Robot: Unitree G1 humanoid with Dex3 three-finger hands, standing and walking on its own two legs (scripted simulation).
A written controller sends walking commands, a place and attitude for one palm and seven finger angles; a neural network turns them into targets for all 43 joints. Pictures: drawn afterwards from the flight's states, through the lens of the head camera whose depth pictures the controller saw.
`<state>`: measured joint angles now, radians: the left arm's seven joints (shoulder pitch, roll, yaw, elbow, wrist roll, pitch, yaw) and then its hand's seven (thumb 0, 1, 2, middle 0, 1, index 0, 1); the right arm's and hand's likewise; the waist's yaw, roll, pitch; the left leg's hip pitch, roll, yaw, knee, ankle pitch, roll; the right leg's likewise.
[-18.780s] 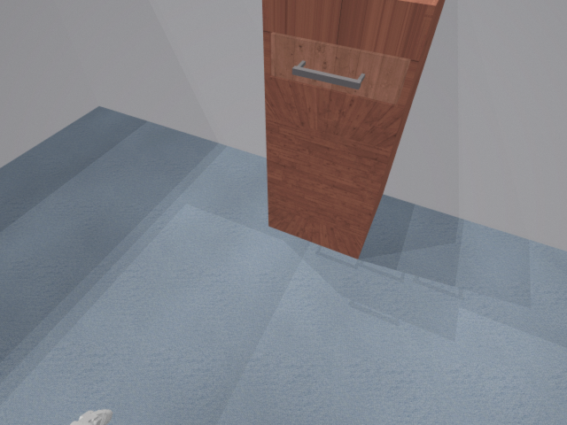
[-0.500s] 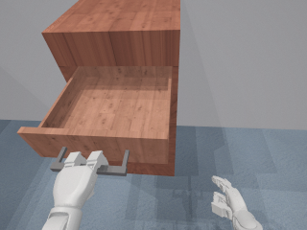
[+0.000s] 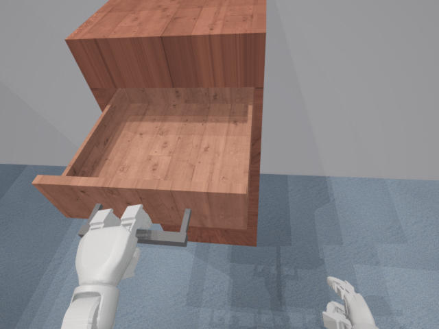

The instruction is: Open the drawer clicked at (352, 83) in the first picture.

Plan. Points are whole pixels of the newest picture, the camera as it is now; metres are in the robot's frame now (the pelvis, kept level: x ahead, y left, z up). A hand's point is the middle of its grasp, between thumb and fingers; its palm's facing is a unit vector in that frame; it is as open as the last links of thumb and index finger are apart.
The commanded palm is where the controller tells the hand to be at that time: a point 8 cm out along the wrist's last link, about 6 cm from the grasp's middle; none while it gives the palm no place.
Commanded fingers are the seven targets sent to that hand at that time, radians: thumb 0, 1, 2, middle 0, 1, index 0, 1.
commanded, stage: open the thumb to release the handle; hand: left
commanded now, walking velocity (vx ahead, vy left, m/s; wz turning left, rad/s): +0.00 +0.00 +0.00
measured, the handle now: (137, 224) +0.28 +0.19 +0.06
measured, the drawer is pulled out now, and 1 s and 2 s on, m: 0.30 0.30 0.30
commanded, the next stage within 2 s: lift the hand off the handle in 0.22 s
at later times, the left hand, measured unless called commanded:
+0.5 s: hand (138, 254) +0.23 +0.18 +0.03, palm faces +0.05 -0.13 -0.99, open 13.8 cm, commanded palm +0.21 +0.18 +0.09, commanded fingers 0.00 -0.50 0.30 -0.30 -1.20 -0.30 -1.20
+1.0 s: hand (135, 238) +0.24 +0.17 +0.08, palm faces +0.08 -0.13 -0.99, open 13.6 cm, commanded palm +0.21 +0.18 +0.14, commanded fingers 0.00 -0.50 0.30 -0.30 -1.20 -0.30 -1.20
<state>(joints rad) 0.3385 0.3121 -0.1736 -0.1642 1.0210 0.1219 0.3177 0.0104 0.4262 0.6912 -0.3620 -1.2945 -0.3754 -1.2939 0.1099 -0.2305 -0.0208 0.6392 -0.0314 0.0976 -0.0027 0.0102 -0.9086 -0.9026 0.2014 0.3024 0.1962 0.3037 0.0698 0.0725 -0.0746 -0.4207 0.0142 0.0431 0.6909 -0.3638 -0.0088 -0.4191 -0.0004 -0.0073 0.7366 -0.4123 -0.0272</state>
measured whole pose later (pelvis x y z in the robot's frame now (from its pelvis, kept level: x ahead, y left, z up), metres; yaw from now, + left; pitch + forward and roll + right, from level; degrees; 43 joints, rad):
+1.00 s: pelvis -0.02 +0.00 +0.02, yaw +0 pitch +0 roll +1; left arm 0.11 0.33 -0.26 -0.07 1.01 0.13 0.21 0.00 -0.49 0.30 -0.35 -1.21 -0.36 -1.23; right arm 0.08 -0.23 0.00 0.67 0.00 0.10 -0.02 0.01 -0.91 -0.90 0.20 0.30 0.20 0.30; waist 0.09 0.09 -0.03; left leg -0.27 0.01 0.04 0.52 -0.26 -0.01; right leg -0.27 0.00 -0.01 0.58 -0.32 -0.03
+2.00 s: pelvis -0.02 +0.00 +0.03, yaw +0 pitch -3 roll +1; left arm -0.08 0.47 -0.16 -0.33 0.85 0.24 -0.11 0.00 -0.49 0.30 -0.32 -1.20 -0.32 -1.20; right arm 0.00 -0.25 0.06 0.64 0.03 0.17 0.06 0.01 -0.91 -0.90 0.20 0.30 0.20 0.30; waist 0.10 0.14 0.00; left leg -0.14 0.00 0.03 0.38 -0.19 0.00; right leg -0.14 0.00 -0.02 0.44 -0.25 -0.02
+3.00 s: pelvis +0.00 +0.01 +0.03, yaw +0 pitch -5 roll +0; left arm 0.34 0.32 0.27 -0.57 -0.06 -0.16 0.09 0.00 -0.13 0.45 -0.29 -0.96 -0.28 -0.96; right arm 0.18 -0.21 0.04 0.66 -0.02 -0.11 -0.06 0.01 -0.90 -0.90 0.21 0.30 0.20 0.30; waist 0.06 0.03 0.06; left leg -0.09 0.02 0.03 0.41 -0.24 0.00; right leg -0.04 0.02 -0.02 0.37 -0.25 -0.02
